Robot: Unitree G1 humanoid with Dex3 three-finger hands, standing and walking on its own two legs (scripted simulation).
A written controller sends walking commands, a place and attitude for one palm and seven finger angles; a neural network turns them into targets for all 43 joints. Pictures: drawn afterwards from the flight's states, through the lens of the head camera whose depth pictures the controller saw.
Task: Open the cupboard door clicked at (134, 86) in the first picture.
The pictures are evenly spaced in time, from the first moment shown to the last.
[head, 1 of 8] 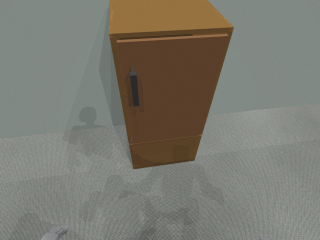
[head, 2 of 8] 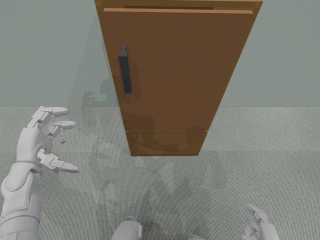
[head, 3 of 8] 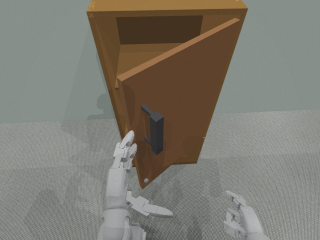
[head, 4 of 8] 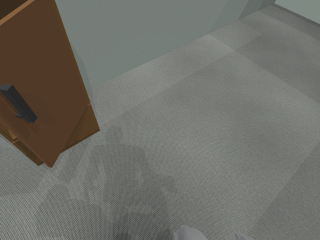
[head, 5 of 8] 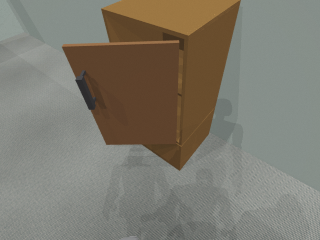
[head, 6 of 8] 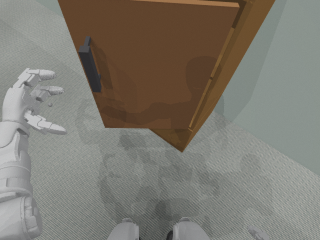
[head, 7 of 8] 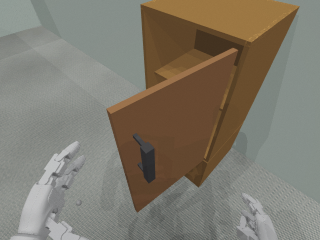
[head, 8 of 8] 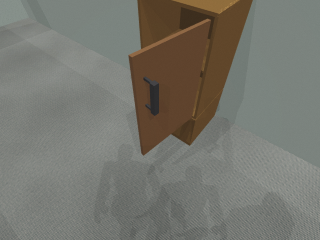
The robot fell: no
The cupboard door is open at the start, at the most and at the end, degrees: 0 82 82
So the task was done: yes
